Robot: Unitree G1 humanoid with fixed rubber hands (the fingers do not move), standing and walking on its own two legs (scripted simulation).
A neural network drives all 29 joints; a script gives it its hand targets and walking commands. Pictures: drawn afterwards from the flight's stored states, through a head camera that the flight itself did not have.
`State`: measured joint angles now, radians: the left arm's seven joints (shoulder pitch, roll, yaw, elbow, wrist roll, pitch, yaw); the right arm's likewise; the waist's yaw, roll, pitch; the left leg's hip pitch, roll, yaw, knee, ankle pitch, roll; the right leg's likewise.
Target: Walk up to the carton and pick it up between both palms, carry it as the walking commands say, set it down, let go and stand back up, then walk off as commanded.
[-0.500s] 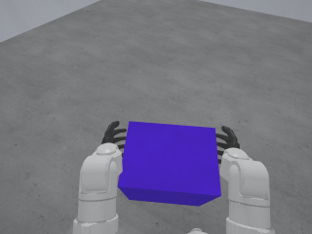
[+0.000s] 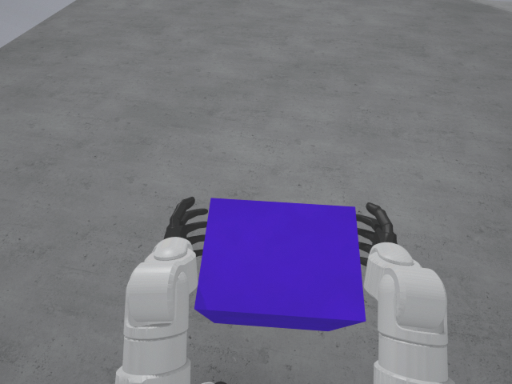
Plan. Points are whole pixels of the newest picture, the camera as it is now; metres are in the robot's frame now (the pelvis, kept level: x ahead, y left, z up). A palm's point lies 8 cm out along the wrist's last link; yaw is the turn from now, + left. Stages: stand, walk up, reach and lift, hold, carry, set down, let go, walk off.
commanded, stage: carry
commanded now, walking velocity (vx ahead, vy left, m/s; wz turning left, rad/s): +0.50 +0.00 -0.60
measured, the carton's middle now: (276, 272) +0.30 -0.01 +0.00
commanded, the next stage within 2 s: none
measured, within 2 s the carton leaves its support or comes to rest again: neither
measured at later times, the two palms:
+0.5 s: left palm (274, 110) +0.64 -0.01 +0.08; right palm (413, 137) +0.55 -0.28 +0.08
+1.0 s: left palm (352, 40) +0.95 -0.23 +0.09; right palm (460, 72) +0.77 -0.45 +0.09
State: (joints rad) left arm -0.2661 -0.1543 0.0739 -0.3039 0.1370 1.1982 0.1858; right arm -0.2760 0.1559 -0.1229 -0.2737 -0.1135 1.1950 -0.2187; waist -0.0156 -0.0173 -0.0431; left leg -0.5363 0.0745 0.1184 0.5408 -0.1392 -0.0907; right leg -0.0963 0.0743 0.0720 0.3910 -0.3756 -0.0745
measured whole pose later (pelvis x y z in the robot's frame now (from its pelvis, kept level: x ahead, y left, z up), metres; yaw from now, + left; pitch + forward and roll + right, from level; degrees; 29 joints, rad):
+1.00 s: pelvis +0.63 -0.17 +0.01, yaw -40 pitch +5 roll +0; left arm -0.27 -0.15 0.12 -0.24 0.12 1.23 0.23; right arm -0.31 0.17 -0.10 -0.16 -0.13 1.22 -0.24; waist 0.00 -0.03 -0.09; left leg -0.31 0.11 0.29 0.43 -0.19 0.02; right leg -0.37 0.03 -0.02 1.06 -0.37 -0.05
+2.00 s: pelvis +0.87 -0.39 +0.00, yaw -46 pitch +2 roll -1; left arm -0.34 -0.17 0.14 -0.11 0.15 1.23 0.21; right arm -0.33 0.17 -0.15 -0.11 -0.13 1.25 -0.26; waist 0.00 0.02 -0.13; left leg -0.23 0.06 0.16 0.57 -0.38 0.00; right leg -0.28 -0.01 -0.15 0.56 -0.32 -0.04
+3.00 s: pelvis +0.84 -0.35 +0.00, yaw -45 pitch +2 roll +0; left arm -0.31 -0.16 0.12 -0.14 0.14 1.22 0.21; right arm -0.32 0.17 -0.14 -0.13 -0.14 1.26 -0.25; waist 0.00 0.01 -0.12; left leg -0.30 0.04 0.15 0.54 -0.27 0.03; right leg -0.33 -0.03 -0.16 0.50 -0.21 -0.04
